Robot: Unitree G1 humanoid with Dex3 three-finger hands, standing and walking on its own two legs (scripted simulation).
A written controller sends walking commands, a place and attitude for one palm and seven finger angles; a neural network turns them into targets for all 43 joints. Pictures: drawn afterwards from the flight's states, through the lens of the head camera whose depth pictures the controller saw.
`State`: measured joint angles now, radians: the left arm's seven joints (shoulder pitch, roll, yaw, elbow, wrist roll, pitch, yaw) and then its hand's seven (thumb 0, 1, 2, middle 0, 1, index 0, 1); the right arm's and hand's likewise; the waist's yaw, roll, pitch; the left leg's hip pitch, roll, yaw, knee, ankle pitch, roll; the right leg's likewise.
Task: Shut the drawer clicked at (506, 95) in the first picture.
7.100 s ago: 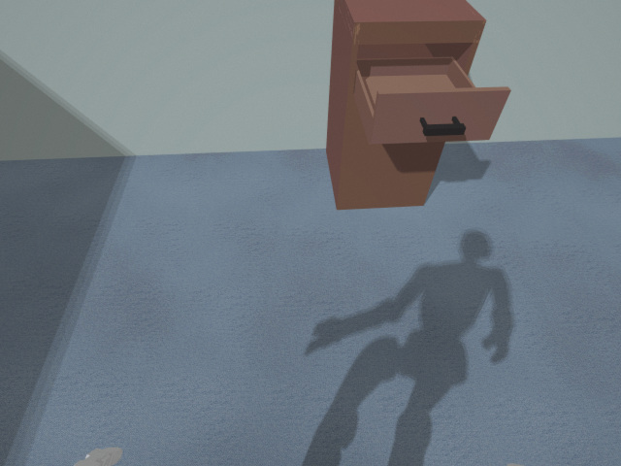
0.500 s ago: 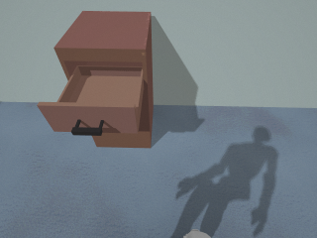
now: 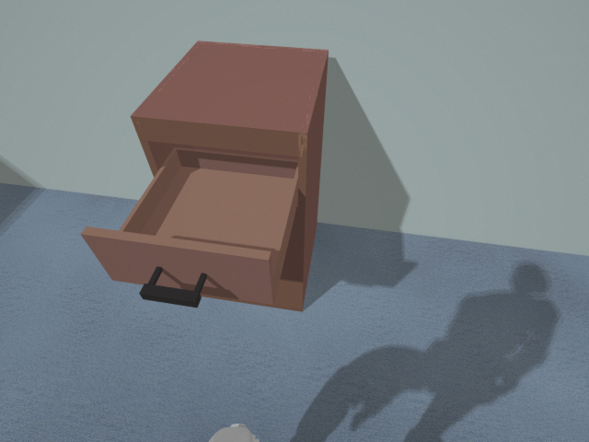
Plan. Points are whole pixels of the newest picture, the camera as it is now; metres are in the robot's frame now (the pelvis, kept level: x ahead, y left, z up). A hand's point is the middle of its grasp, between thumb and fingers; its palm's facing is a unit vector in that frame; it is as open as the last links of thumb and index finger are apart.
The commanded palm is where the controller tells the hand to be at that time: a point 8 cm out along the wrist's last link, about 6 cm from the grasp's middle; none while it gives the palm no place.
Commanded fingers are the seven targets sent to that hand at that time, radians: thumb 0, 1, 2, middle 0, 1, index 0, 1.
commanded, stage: come to a stop and stand still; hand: left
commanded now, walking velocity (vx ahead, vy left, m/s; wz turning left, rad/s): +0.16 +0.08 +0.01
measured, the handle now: (175, 285) +0.40 +0.28 -0.12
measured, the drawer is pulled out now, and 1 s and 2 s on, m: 0.30 0.30 0.30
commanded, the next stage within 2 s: look again from close up in 1.08 s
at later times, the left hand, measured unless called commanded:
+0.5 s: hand out of the picture +0.12 +0.23 -0.18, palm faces +0.04 -0.97 -0.23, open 7.3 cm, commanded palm none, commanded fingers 0.00 0.90 0.90 -0.20 -0.30 -0.20 -0.30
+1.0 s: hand out of the picture +0.08 +0.15 -0.18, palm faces +0.05 -0.98 -0.21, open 7.2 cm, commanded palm none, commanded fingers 0.00 0.90 0.90 -0.20 -0.30 -0.20 -0.30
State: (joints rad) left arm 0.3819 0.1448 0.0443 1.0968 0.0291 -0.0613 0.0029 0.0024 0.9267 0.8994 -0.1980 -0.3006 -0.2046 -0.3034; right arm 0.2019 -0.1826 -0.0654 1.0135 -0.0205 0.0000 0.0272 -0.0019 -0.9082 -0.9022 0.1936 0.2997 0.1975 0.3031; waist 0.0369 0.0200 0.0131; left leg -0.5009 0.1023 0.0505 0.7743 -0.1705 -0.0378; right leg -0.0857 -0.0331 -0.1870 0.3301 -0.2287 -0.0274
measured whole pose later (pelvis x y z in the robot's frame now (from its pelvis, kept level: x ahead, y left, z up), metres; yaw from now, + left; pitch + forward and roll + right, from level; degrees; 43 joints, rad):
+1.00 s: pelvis +0.04 -0.03 -0.01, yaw +0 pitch -2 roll +0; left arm 0.22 0.16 0.04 1.09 0.00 0.01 0.03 0.00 0.95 0.90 -0.20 -0.30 -0.21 -0.30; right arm 0.33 -0.11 -0.01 1.16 -0.01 0.02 -0.03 0.00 -0.91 -0.90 0.20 0.30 0.20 0.30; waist -0.01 0.01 0.04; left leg -0.15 0.06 0.00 0.42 -0.24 -0.06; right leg -0.18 0.04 -0.10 0.42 -0.21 -0.08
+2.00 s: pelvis +0.03 +0.03 -0.01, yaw -2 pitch -2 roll +0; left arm 0.41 0.10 0.02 1.09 0.03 -0.01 0.02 0.01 0.91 0.90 -0.20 -0.30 -0.20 -0.30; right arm 0.37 -0.14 0.00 1.09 -0.02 0.00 -0.01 0.00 -0.90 -0.90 0.20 0.30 0.20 0.30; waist 0.01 0.00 0.00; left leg -0.24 -0.02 0.07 0.55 -0.29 0.04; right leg -0.27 -0.02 -0.04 0.53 -0.24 -0.01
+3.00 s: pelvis +0.06 +0.07 -0.01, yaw -5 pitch -2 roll +0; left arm 0.35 0.09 -0.01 1.12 0.02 0.00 0.03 0.01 0.92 0.90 -0.20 -0.30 -0.20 -0.30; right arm 0.32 -0.11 0.00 1.16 -0.01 0.00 -0.02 0.00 -0.91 -0.90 0.20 0.30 0.20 0.30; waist -0.01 0.01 0.01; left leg -0.19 -0.02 0.15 0.42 -0.20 0.07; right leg -0.17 0.01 -0.06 0.44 -0.24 -0.03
